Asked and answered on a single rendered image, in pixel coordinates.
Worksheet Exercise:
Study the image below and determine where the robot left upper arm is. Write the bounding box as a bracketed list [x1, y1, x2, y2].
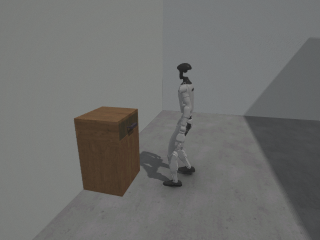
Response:
[179, 84, 192, 112]

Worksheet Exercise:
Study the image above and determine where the drawer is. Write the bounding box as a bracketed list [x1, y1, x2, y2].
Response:
[118, 112, 138, 141]

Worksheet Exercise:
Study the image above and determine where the left robot hand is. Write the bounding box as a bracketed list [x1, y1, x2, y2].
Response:
[174, 132, 185, 150]

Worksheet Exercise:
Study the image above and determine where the right robot foot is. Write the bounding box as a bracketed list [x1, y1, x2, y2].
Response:
[178, 166, 195, 173]

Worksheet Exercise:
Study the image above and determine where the handle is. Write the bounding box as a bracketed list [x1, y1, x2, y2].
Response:
[127, 122, 137, 129]

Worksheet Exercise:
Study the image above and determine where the left robot forearm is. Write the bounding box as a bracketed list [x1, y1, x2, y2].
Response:
[179, 106, 190, 134]

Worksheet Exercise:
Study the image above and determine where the robot torso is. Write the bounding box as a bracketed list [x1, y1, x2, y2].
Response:
[178, 82, 194, 129]

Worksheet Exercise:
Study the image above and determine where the cabinet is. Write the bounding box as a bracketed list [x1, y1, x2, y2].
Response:
[74, 106, 140, 197]

